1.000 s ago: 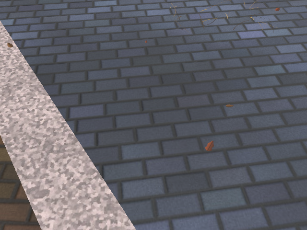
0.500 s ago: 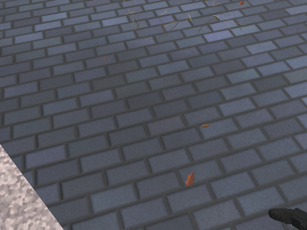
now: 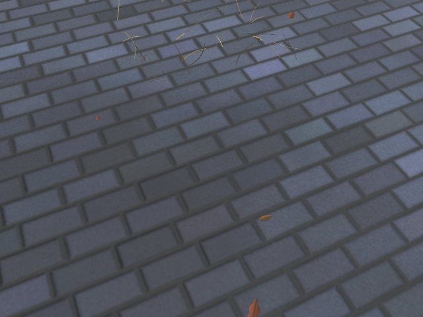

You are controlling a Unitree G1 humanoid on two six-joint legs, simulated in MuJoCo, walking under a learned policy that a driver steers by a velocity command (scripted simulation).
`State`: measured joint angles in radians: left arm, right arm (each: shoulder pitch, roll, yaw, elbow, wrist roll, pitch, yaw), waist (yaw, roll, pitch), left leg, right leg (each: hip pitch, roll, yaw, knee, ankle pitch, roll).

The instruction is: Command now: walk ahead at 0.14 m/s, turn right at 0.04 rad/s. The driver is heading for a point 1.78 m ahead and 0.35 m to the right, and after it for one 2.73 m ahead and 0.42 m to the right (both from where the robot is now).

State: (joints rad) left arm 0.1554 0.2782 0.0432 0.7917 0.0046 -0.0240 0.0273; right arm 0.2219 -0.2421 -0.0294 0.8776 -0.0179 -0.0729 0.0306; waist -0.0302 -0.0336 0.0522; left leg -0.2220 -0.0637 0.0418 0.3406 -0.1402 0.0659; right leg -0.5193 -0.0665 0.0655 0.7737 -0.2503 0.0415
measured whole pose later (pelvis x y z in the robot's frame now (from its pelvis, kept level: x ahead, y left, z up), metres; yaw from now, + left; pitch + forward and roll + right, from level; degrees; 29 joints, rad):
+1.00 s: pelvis +0.06 -0.03 -0.01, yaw +0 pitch -2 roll +0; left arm 0.12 0.22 0.04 1.11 0.00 0.01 0.04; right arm 0.27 -0.21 -0.01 1.08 -0.01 0.00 -0.03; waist 0.00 0.00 0.04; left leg -0.13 0.00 0.02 0.47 -0.32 0.00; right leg -0.26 0.01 0.02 0.48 -0.19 0.00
